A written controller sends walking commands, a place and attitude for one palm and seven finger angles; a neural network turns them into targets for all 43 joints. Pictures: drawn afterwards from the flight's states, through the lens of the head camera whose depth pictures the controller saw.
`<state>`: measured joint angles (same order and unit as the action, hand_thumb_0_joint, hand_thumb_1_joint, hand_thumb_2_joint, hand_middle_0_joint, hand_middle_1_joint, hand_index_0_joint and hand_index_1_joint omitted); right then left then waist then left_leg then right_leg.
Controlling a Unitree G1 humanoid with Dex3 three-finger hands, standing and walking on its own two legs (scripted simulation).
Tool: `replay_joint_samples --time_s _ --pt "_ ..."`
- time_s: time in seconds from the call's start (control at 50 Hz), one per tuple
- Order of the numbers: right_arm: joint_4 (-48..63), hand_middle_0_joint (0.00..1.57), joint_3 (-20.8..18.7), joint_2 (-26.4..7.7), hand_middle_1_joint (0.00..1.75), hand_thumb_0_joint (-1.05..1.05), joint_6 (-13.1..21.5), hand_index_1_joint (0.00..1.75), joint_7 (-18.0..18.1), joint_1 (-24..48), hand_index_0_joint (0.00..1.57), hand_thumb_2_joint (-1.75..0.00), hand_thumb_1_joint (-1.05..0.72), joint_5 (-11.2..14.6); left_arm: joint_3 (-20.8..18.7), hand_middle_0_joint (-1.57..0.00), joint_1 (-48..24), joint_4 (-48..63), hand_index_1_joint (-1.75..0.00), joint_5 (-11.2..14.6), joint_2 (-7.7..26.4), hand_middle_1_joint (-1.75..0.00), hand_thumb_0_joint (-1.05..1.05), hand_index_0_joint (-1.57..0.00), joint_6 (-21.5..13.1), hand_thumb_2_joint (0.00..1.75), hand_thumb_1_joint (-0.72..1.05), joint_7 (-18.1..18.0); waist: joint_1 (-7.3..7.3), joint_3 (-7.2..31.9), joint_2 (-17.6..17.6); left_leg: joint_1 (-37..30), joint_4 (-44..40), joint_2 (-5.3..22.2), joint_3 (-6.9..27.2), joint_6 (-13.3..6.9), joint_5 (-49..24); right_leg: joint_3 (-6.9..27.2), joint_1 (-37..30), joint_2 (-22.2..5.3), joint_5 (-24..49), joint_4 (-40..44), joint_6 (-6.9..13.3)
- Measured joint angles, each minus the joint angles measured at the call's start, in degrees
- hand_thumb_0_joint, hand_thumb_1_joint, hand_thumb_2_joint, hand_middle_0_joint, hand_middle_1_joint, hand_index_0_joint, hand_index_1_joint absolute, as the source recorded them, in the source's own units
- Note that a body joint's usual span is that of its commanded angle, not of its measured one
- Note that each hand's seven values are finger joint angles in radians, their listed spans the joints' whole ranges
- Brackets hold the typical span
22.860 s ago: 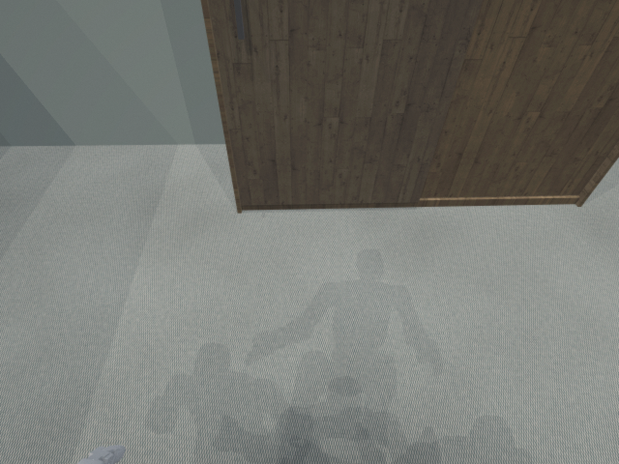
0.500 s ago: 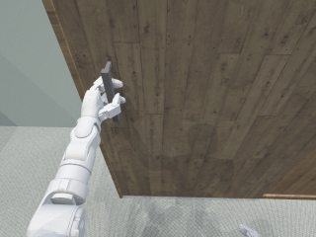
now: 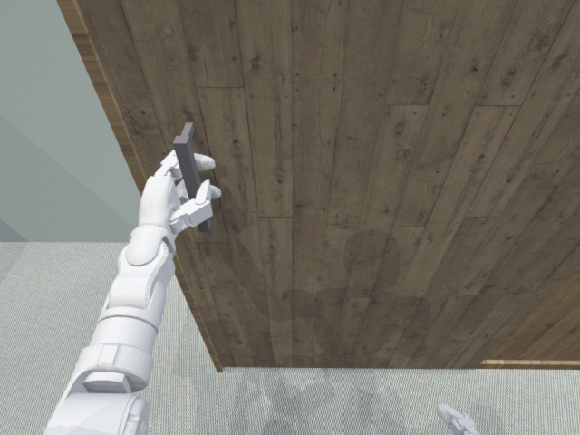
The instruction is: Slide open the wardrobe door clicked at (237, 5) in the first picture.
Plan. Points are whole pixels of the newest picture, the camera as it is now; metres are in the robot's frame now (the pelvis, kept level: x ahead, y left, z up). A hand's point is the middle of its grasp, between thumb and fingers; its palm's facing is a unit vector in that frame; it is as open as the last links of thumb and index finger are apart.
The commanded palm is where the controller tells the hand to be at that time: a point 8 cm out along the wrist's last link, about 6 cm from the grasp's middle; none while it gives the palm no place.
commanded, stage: grip the handle and tug to test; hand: left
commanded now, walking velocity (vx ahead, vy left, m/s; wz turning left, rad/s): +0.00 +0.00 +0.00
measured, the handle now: (197, 181) +0.45 +0.16 +0.13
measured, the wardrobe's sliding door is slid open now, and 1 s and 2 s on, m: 0.00 0.01 0.06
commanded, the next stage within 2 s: tug the door sideways, standing still in 0.14 s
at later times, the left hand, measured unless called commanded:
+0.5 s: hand (206, 203) +0.39 +0.14 +0.13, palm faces +0.04 -1.00 -0.02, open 5.5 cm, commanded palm +0.37 +0.16 +0.13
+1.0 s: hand (217, 205) +0.39 +0.12 +0.13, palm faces +0.05 -1.00 -0.05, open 5.6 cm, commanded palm +0.37 +0.12 +0.13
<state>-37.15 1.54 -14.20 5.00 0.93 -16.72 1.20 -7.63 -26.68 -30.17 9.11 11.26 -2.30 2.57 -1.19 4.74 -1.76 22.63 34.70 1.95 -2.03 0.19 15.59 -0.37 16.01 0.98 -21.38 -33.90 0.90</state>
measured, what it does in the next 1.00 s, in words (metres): stands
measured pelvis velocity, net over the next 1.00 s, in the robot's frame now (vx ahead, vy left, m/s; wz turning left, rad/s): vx -0.01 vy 0.00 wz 0.07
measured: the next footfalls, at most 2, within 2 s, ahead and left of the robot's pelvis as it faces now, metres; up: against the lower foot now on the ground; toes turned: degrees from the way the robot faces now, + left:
right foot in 1.82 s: +0.17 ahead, -0.30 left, +0.00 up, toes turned +3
left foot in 1.96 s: +0.08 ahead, +0.00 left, +0.00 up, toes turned +14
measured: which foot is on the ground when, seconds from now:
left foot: down 0.00-1.00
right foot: down 0.00-1.00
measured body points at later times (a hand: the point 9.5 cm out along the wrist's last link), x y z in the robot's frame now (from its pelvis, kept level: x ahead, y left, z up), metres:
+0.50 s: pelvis +0.02 +0.00 +0.00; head +0.04 -0.01 +0.45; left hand +0.39 +0.19 +0.14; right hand +0.19 -0.23 -0.10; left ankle +0.02 +0.12 -0.73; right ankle -0.04 -0.11 -0.73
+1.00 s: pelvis -0.01 +0.00 -0.01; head +0.01 +0.00 +0.44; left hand +0.39 +0.17 +0.14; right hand +0.12 -0.22 -0.12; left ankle +0.02 +0.12 -0.73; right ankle -0.04 -0.11 -0.73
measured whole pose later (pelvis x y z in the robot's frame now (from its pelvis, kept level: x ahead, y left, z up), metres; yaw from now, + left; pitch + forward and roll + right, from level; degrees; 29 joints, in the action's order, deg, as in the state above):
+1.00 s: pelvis -0.01 +0.00 -0.01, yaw +4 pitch +4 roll -1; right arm -40.2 1.7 -13.8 6.1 0.5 -16.8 0.5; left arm 1.3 -34.6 -32.6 8.1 7.5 -0.2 -4.3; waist 0.7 2.9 -2.1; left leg 26.5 38.1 0.1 1.7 0.0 15.6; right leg -4.1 17.8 -0.3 -22.6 -36.5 0.6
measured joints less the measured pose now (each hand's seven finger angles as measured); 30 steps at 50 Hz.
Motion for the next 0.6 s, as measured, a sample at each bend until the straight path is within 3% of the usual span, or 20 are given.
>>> replay_joint_samples --time_s 0.32,0.48,0.6 --pt "2.60 0.21 -0.12 0.10 0.30 0.01 -2.24 0.30 0.01 1.90 0.20 -0.90 -0.90 -0.21 0.15 -0.31 10.44 16.24 -1.38 0.74 -0.58 -1.38 0.01 -0.30 6.41 0.80 0.80 1.24 0.65 0.31 0.50 -3.68 -2.23 0.00 -1.09 0.10 1.61 1.01 -3.38 -0.09 -0.52 2.52 -0.12" --pt "1.31 0.20 -0.31 0.14 0.30 0.01 -3.17 0.30 0.96 4.05 0.20 -0.90 -0.91 -0.64 3.31 -0.37 5.32 14.61 -1.39 -0.86 -2.51 -1.38 0.01 -0.36 8.10 0.84 0.77 -1.34 2.19 -1.06 0.38 -1.69 -0.65 -0.99 1.35 0.06 1.59 -1.46 -3.01 -0.77 -1.38 2.06 -0.12" --pt "0.69 0.20 -0.07 0.85 0.30 0.01 -3.07 0.30 0.74 4.07 0.20 -0.90 -0.91 -0.92 4.37 -0.37 1.93 10.47 -1.40 -1.48 -3.43 -1.39 0.01 -0.36 8.17 0.84 0.77 -3.69 2.33 -0.65 -0.27 -0.23 0.10 -1.53 2.44 0.05 1.00 -2.49 -1.84 -1.14 -1.51 0.91 -0.14"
